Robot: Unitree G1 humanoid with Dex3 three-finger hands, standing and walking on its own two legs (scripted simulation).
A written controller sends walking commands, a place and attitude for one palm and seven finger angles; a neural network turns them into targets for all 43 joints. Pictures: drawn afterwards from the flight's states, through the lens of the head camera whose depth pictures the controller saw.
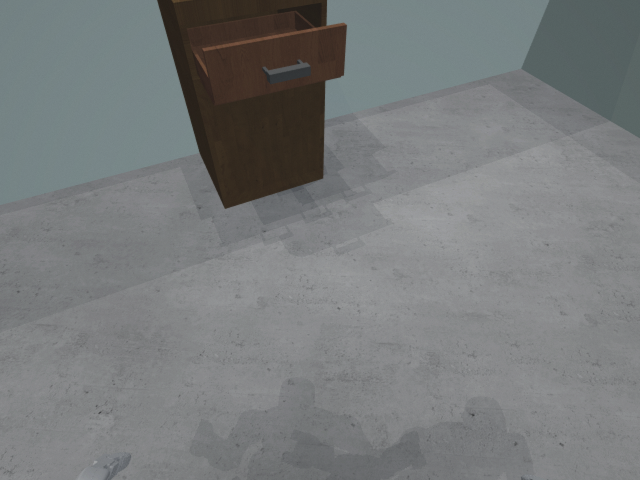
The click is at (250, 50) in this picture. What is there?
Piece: drawer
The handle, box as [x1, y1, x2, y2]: [262, 59, 310, 83]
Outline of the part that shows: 310,75 310,66 306,62 303,63 299,59 297,60 297,63 295,65 271,70 262,67 263,71 267,75 267,80 270,83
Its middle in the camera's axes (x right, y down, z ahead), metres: -0.11 -0.51 +1.16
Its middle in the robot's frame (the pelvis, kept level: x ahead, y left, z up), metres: +1.20 +0.17 -0.08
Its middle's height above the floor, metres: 0.69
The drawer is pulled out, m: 0.19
